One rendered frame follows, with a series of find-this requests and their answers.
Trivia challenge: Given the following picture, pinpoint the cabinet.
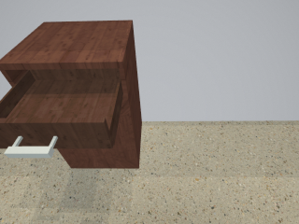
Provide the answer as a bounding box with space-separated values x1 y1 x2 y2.
0 20 142 169

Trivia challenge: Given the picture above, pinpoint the drawer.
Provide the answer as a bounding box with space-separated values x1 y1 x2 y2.
0 68 123 149

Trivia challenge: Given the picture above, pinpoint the handle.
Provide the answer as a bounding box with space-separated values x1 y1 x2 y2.
4 135 58 159

